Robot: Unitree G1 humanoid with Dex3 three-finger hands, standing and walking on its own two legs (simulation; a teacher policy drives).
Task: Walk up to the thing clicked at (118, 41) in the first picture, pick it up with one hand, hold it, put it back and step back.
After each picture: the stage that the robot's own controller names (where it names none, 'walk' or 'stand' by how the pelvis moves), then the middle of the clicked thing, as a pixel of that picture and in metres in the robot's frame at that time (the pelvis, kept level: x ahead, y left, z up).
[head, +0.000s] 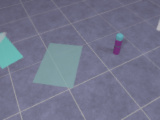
stand; (117, 44) +1.24 -0.32 -0.66
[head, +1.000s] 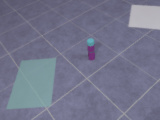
walk; (91, 49) +1.14 +0.05 -0.63
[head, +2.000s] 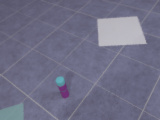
walk; (62, 87) +0.72 +0.29 -0.65
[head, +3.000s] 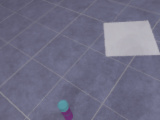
stand; (66, 111) +0.47 +0.24 -0.64
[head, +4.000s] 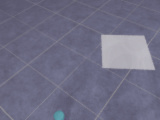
stand; out of the picture +0.44 +0.20 -0.66
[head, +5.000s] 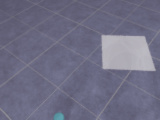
stand; out of the picture +0.42 +0.20 -0.66
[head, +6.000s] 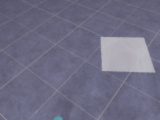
stand; out of the picture +0.41 +0.21 -0.66
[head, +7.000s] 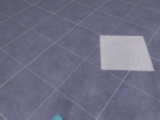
stand; out of the picture +0.40 +0.21 -0.66
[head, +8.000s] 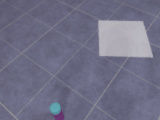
go down; (57, 113) +0.42 +0.21 -0.65
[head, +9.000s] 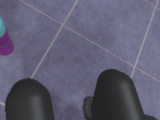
go down; out of the picture +0.49 +0.26 -0.23
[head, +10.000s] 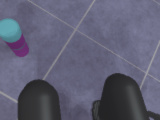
close in; (16, 41) +0.49 +0.25 -0.25
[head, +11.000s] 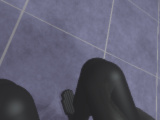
close in; out of the picture +0.47 +0.30 -0.16
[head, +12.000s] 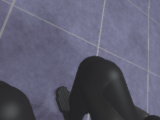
close; out of the picture +0.46 +0.31 -0.16
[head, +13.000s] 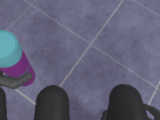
lift; (16, 65) +0.35 +0.23 -0.02
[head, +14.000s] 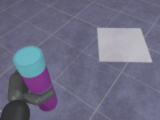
hold; (39, 83) +0.31 +0.16 +0.07
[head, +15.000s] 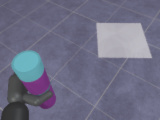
hold; (38, 84) +0.32 +0.17 +0.05
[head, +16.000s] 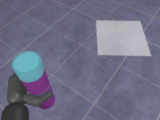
hold; (38, 85) +0.32 +0.17 +0.04
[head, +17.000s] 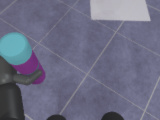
crouch; (27, 64) +0.39 +0.19 -0.01
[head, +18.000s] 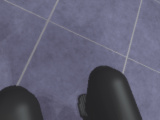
lower; out of the picture +0.50 +0.27 -0.07
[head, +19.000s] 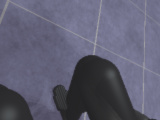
lower; out of the picture +0.47 +0.31 -0.17
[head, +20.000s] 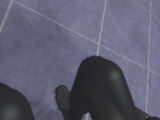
lower; out of the picture +0.46 +0.31 -0.17
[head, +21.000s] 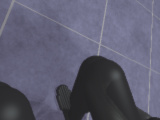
lower; out of the picture +0.46 +0.31 -0.17
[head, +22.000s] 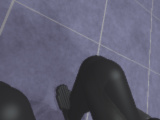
lower; out of the picture +0.46 +0.32 -0.17
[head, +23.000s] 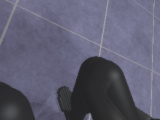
open; out of the picture +0.47 +0.30 -0.17
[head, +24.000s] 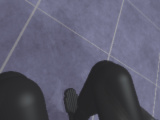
stand; out of the picture +0.46 +0.29 -0.18
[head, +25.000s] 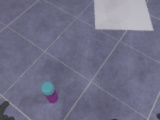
stand; (50, 93) +0.44 +0.21 -0.51
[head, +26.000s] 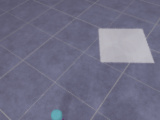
stand; out of the picture +0.42 +0.20 -0.60
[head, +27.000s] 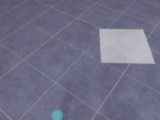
stand; out of the picture +0.42 +0.20 -0.60
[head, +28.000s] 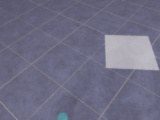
stand; out of the picture +0.43 +0.19 -0.64
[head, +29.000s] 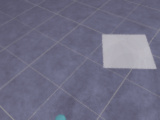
stand; out of the picture +0.41 +0.21 -0.66
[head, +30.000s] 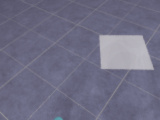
stand; out of the picture +0.40 +0.21 -0.66
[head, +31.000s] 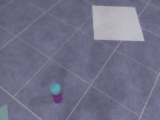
walk; (56, 94) +0.51 +0.17 -0.64
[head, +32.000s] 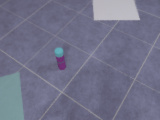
walk; (60, 59) +0.82 +0.26 -0.62
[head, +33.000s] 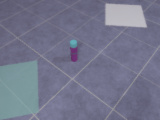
walk; (73, 51) +1.10 +0.16 -0.63
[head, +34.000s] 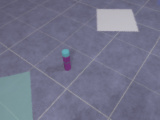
stand; (66, 60) +1.03 +0.21 -0.66
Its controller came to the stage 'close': yes
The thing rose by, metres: 0.69
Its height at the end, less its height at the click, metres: +0.00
